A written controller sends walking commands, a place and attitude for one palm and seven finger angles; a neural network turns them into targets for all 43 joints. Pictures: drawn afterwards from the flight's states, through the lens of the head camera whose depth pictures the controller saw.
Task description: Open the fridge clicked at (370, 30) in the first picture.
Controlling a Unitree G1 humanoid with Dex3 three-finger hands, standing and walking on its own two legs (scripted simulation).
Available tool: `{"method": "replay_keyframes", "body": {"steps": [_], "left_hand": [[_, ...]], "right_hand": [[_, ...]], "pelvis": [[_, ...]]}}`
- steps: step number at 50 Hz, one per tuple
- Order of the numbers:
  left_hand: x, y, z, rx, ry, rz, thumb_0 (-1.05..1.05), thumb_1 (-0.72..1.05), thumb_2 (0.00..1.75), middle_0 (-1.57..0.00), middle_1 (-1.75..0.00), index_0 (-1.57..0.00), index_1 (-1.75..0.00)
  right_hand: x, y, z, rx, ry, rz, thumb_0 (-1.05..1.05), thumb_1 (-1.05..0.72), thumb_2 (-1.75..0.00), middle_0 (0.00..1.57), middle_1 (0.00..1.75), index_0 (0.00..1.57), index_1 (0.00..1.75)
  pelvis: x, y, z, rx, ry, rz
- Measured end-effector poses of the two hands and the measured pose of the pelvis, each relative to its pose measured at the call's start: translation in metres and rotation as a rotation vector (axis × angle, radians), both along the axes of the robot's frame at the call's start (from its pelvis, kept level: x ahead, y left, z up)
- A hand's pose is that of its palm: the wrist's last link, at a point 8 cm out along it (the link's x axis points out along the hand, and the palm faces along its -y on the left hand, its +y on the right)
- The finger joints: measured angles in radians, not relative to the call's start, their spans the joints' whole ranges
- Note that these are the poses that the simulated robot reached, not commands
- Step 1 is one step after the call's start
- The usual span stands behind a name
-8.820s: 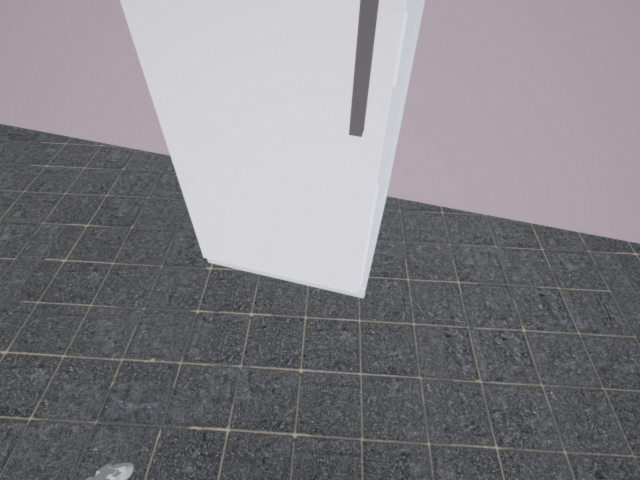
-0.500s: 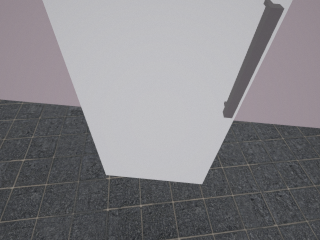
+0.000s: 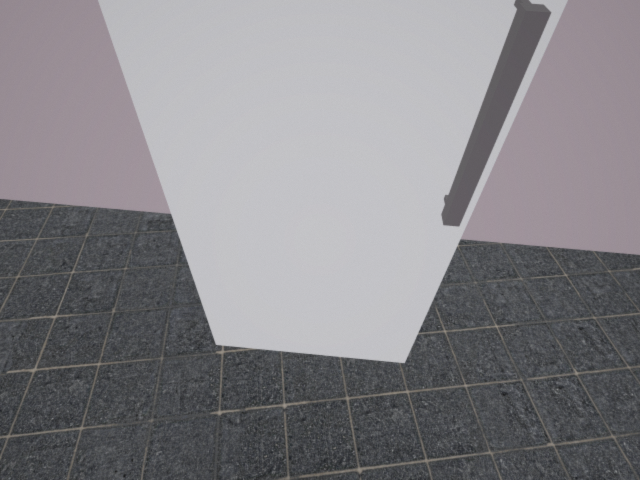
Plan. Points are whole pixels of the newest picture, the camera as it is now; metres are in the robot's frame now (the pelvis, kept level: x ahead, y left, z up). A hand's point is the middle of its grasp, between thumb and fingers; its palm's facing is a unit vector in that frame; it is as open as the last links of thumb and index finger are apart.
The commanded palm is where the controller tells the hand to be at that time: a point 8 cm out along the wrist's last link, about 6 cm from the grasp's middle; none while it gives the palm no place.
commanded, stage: come to a stop and stand still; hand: right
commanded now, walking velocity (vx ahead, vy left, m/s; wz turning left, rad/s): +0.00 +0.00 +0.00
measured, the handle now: (480, 129) +0.57 -0.20 +0.17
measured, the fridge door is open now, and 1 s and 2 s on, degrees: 0 0 0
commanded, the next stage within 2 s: look again from close up in 0.24 s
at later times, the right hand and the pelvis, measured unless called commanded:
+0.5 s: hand out of the picture +0.03 -0.18 -0.17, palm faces +0.03 +0.98 -0.22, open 7.4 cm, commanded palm none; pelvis +0.01 +0.00 +0.00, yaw +0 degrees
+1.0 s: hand out of the picture +0.05 -0.18 -0.17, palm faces +0.02 +0.98 -0.21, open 7.4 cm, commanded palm none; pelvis +0.03 +0.01 +0.00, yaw +0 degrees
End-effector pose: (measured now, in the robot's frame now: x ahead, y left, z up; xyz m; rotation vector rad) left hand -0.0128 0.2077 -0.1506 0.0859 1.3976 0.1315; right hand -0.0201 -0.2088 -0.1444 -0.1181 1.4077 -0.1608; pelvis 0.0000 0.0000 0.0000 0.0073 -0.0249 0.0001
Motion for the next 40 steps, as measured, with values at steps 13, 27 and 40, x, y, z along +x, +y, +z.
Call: {"method": "replay_keyframes", "body": {"steps": [13,27,40], "left_hand": [[0.011,-0.007,-0.003,-0.009,-0.071,-0.021,0.0,0.92,0.9,-0.2,-0.3,-0.2,-0.3],[0.02,0.013,0.003,0.029,-0.029,-0.032,0.0,0.91,0.9,-0.2,-0.3,-0.2,-0.3],[0.042,0.026,0.008,0.056,-0.036,-0.043,0.0,0.91,0.9,-0.2,-0.3,-0.2,-0.3]], "right_hand": [[0.024,-0.026,0.01,-0.049,-0.084,0.018,0.0,-0.9,-0.9,0.2,0.3,0.2,0.3],[0.045,-0.022,0.01,-0.041,-0.08,0.032,0.0,-0.9,-0.9,0.2,0.3,0.2,0.3],[0.058,-0.016,0.007,-0.03,-0.075,0.037,0.0,-0.9,-0.9,0.2,0.3,0.2,0.3]], "pelvis": [[0.005,-0.01,-0.001,-0.022,-0.005,0.001],[0.014,-0.002,0.002,-0.022,-0.001,0.003],[0.024,0.004,0.003,-0.018,0.0,0.004]]}}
